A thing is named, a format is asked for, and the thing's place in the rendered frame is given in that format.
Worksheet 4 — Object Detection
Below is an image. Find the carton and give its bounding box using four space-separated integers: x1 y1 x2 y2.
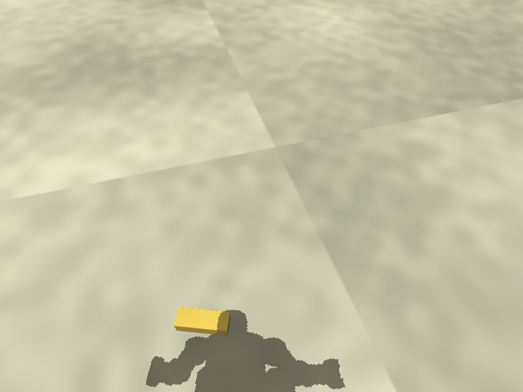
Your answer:
174 307 230 336

